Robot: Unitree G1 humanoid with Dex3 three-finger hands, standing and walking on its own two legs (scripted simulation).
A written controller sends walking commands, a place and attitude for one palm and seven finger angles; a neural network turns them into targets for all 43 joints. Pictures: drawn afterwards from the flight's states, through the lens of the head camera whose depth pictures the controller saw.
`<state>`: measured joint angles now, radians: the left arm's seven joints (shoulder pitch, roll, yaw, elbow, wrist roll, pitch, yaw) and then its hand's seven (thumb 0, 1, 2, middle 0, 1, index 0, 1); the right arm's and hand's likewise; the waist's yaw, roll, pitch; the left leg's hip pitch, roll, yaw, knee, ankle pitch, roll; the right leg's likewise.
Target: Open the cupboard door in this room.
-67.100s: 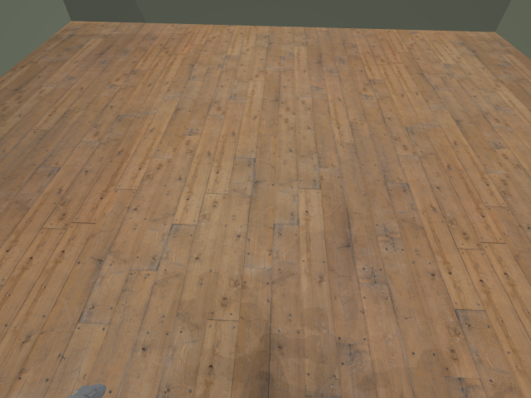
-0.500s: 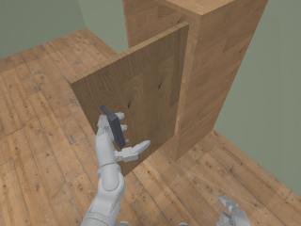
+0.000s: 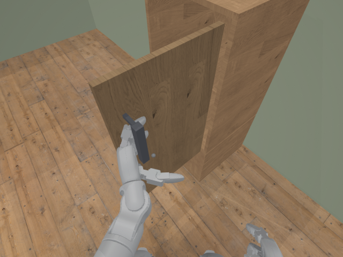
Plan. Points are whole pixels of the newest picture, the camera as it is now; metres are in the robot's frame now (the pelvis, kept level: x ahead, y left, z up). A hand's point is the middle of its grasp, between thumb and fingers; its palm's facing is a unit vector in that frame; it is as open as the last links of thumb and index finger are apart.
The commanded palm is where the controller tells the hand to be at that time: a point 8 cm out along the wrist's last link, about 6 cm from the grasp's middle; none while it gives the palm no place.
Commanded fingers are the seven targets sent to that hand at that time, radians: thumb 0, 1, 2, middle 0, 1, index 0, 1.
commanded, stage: slide the hand sideways off the handle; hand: left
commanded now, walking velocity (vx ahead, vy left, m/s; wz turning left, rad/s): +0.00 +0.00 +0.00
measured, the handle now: (136, 139) +0.37 +0.11 +0.06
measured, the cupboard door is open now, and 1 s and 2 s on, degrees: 91 93 93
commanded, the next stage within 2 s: draw the hand back to the body in 1.18 s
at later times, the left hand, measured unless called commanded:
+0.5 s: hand (142, 176) +0.28 +0.08 +0.05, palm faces -0.15 -0.99 -0.02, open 16.3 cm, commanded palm +0.26 +0.14 +0.06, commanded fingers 0.00 -0.50 0.30 -0.15 -0.30 -0.15 -0.30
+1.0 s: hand (118, 192) +0.25 +0.13 +0.05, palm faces -0.11 -0.99 -0.03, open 16.1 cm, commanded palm +0.22 +0.20 +0.06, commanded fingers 0.00 -0.50 0.30 -0.15 -0.30 -0.15 -0.30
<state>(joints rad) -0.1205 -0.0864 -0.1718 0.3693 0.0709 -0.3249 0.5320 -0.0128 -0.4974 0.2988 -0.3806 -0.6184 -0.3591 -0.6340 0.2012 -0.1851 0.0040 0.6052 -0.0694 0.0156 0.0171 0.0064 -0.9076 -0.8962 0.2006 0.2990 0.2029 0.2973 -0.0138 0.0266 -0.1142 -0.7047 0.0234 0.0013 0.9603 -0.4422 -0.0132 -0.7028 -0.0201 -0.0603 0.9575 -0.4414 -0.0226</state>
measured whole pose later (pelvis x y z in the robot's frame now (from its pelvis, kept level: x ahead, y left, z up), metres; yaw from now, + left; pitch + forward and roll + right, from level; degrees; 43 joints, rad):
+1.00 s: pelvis +0.02 +0.00 -0.01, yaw +0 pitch +11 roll +0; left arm 0.39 0.17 -0.01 -0.10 -0.17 -0.31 -0.18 -0.01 -0.50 0.30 -0.19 -0.32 -0.20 -0.33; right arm 0.25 -0.23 0.02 0.44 0.01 -0.07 -0.02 0.01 -0.91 -0.90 0.20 0.30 0.20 0.30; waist -0.01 0.03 -0.12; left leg -0.71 0.03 -0.01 1.02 -0.51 -0.02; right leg -0.70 -0.01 -0.07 1.01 -0.51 -0.02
